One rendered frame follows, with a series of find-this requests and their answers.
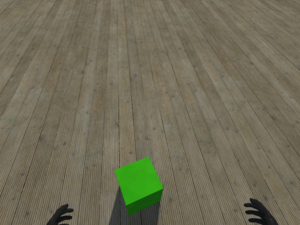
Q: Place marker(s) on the robot left hand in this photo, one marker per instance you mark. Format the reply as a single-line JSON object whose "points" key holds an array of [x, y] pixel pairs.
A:
{"points": [[56, 218]]}

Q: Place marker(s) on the robot right hand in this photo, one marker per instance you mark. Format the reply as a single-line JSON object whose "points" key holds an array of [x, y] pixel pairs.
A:
{"points": [[263, 213]]}

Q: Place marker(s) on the carton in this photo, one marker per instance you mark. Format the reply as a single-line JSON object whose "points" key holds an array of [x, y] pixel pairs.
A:
{"points": [[139, 184]]}

